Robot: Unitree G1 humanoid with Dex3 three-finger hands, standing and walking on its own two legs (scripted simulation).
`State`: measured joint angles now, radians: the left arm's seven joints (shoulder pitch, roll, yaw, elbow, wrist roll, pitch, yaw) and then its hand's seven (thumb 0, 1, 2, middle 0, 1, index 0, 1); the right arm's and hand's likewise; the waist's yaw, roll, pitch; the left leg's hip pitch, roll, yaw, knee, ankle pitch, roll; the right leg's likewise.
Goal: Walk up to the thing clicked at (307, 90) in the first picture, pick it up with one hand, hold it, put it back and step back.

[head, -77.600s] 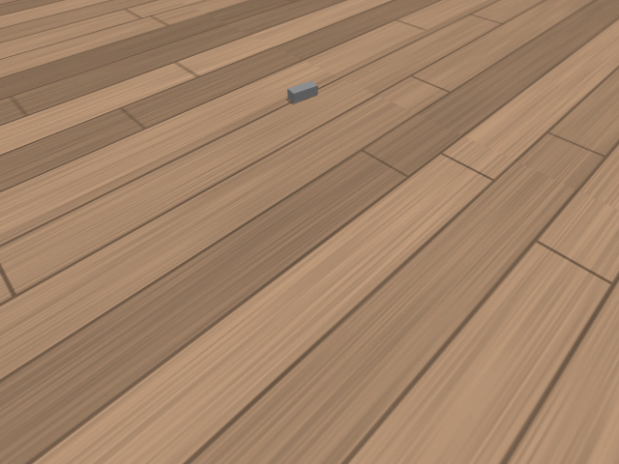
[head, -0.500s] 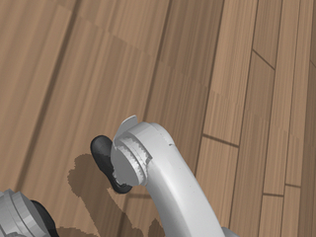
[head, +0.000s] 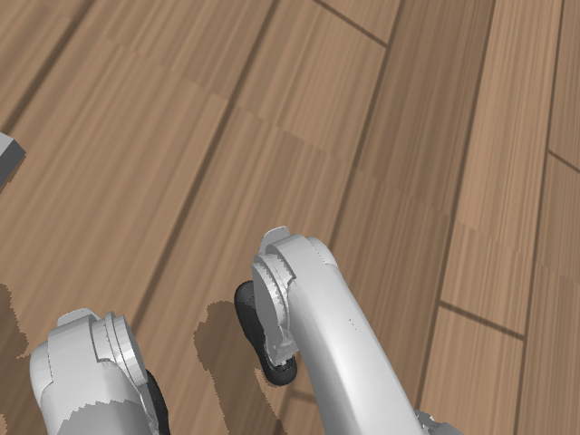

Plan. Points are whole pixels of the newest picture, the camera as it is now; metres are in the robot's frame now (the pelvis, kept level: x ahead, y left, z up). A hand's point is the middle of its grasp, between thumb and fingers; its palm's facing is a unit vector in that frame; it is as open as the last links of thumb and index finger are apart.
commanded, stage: withdraw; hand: left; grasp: from above
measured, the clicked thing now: out of the picture +0.54 +0.30 -0.32
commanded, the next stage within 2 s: home in 0.34 s
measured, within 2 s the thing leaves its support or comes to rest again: neither
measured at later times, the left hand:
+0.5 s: hand out of the picture +0.50 +0.30 -0.16, palm faces -0.52 -0.08 -0.85, open 12.8 cm
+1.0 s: hand out of the picture +0.48 +0.29 -0.09, palm faces -0.36 -0.42 -0.83, open 10.9 cm
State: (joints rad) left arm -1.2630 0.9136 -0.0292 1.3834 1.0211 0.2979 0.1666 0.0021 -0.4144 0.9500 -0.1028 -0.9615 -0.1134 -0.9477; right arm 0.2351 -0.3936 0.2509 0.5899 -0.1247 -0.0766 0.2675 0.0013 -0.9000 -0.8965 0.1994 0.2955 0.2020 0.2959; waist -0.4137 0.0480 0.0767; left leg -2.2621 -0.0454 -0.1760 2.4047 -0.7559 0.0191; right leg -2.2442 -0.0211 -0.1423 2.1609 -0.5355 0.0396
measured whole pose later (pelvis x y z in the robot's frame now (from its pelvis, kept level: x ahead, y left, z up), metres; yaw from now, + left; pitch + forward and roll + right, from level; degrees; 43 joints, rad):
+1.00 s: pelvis +0.00 +0.00 +0.05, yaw +6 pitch +38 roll -9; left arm -0.98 0.67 0.03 1.18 0.83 0.04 0.09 0.00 0.06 0.96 -0.27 -0.67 -0.26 -0.68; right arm 0.21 -0.30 0.11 0.61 -0.07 0.02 0.14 0.00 -0.89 -0.89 0.20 0.30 0.21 0.30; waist -0.27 0.07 -0.11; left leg -2.16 -0.07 -0.09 2.22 -0.72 0.03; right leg -2.16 -0.03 -0.06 2.05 -0.55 0.04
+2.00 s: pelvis +0.08 +0.00 +0.36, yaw +11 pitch +13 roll -3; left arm 0.38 0.22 0.03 0.03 -0.07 0.39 0.08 0.01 0.90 0.90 -0.20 -0.30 -0.20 -0.30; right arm 0.29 -0.22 0.05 0.54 0.03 -0.12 -0.16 0.01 -0.91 -0.90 0.20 0.30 0.21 0.30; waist -0.07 0.05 -0.18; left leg -0.76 0.00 -0.07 1.06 -0.52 0.01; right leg -0.79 0.01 -0.04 0.96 -0.40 0.01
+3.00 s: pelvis +0.08 +0.00 +0.37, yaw +11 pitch +10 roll -2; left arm 0.49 0.23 0.02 -0.11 -0.06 0.44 0.02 0.01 0.90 0.90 -0.20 -0.30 -0.20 -0.30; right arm 0.30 -0.23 0.04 0.55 0.01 -0.25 -0.19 0.02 -0.90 -0.90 0.20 0.30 0.21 0.30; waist -0.04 0.04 -0.17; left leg -0.65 0.00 -0.08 1.00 -0.51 0.00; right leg -0.68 0.01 -0.04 0.92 -0.40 0.01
